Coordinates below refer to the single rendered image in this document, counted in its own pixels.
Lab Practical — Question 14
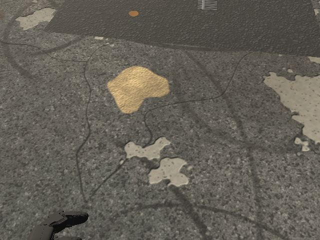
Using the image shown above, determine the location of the robot left hand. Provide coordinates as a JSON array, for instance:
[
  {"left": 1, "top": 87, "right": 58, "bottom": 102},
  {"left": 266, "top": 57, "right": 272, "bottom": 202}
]
[{"left": 27, "top": 209, "right": 89, "bottom": 240}]

